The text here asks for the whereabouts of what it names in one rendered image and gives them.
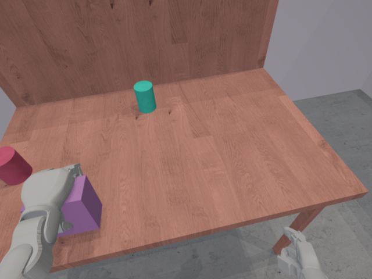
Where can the table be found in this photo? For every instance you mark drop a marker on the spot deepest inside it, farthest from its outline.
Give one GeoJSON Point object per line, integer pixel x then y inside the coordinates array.
{"type": "Point", "coordinates": [224, 148]}

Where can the robot right forearm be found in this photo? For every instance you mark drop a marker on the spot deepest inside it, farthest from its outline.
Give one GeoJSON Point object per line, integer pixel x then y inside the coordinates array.
{"type": "Point", "coordinates": [312, 273]}

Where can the sponge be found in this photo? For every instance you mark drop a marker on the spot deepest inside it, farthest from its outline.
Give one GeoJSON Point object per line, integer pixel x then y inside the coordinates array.
{"type": "Point", "coordinates": [82, 208]}

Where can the robot left forearm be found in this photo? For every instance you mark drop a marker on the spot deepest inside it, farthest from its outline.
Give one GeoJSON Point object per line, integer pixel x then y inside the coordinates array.
{"type": "Point", "coordinates": [30, 254]}

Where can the robot left hand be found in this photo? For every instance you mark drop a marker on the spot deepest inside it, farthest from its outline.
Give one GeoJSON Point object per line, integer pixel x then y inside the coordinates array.
{"type": "Point", "coordinates": [51, 187]}

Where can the robot right hand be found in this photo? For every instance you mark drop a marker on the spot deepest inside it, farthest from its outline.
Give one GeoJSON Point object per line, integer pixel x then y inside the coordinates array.
{"type": "Point", "coordinates": [293, 261]}

